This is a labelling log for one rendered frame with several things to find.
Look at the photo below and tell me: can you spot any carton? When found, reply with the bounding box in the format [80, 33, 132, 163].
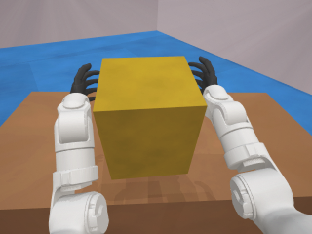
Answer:
[93, 56, 208, 180]

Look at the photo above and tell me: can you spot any pedestal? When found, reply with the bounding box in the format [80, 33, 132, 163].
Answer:
[0, 92, 312, 234]

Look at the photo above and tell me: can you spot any left robot hand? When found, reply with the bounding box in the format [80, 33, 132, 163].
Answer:
[70, 63, 100, 102]

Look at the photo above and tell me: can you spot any robot left forearm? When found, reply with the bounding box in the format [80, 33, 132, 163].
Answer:
[49, 93, 98, 232]

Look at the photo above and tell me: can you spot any robot right upper arm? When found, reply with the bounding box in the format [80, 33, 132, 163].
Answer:
[230, 167, 312, 234]

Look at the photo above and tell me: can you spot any robot right forearm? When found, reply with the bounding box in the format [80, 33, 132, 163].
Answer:
[203, 85, 294, 204]

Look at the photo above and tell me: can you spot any robot left upper arm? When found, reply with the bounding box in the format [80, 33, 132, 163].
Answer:
[49, 191, 109, 234]

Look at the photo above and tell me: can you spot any right robot hand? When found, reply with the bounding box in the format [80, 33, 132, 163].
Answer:
[188, 56, 218, 94]

